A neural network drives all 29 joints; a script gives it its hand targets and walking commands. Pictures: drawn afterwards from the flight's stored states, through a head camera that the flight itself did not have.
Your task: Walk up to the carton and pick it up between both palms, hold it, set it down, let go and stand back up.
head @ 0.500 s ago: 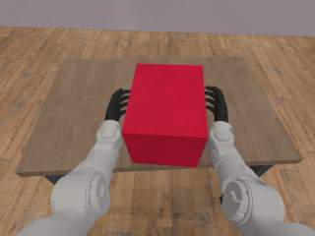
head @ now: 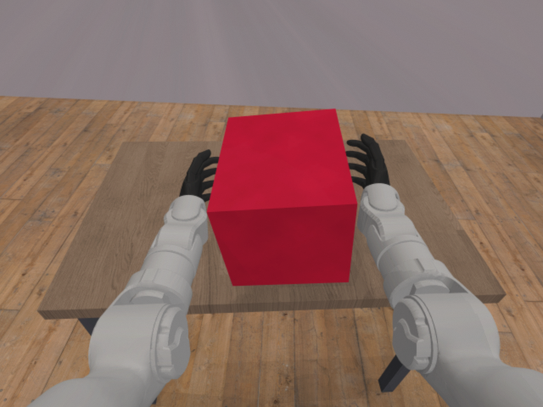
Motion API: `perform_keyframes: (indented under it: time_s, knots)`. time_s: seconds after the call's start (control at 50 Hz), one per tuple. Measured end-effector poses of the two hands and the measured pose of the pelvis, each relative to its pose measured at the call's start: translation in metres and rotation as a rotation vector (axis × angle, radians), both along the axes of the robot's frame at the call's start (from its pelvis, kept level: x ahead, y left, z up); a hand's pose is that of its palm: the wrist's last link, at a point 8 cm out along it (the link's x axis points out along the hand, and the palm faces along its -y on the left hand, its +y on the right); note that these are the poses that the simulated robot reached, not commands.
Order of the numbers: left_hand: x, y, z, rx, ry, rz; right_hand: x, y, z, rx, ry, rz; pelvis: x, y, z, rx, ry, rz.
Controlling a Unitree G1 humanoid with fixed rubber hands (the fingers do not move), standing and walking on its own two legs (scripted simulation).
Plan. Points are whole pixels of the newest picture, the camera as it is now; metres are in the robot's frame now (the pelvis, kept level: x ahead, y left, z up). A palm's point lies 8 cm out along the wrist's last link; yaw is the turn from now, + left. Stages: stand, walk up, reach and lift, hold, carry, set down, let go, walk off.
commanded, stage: reach and lift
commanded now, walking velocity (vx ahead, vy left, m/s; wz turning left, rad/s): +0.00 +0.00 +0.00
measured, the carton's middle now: (285, 195) +0.44 -0.03 +0.10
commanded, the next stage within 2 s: hold in 1.22 s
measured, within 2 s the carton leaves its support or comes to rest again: neither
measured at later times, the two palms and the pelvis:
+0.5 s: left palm (167, 184) +0.37 +0.14 +0.18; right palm (371, 172) +0.37 -0.14 +0.20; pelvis -0.01 +0.00 +0.00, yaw +0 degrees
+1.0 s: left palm (160, 180) +0.37 +0.15 +0.19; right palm (365, 165) +0.38 -0.13 +0.21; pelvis +0.00 +0.00 +0.00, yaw +0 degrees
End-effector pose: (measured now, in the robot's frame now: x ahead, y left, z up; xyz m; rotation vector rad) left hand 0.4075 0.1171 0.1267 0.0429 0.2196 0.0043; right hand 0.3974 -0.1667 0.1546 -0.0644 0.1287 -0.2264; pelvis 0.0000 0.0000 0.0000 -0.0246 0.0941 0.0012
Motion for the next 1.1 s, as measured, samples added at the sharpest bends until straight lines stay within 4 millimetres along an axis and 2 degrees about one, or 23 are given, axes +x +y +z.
perform_keyframes:
  time_s: [0.14, 0.44, 0.6, 1.1]
  knots:
    - [-0.004, 0.005, 0.025, 0.068, -0.007, -0.013, -0.005, 0.005, 0.019, -0.02, 0.006, 0.004, 0.001, 0.0, 0.002, 0.001, -0.059, 0.002]
    - [-0.03, 0.022, 0.055, 0.072, -0.022, 0.017, -0.024, 0.021, 0.044, -0.045, -0.01, 0.031, -0.005, 0.001, 0.003, 0.0, -0.178, 0.006]
    - [-0.039, 0.027, 0.06, 0.067, -0.012, 0.031, -0.029, 0.026, 0.048, -0.043, -0.006, 0.043, -0.008, 0.0, 0.002, 0.0, -0.196, 0.007]
    - [-0.037, 0.034, 0.067, 0.047, -0.016, 0.061, -0.02, 0.033, 0.054, -0.037, -0.018, 0.068, -0.005, 0.001, 0.003, 0.0, -0.198, 0.008]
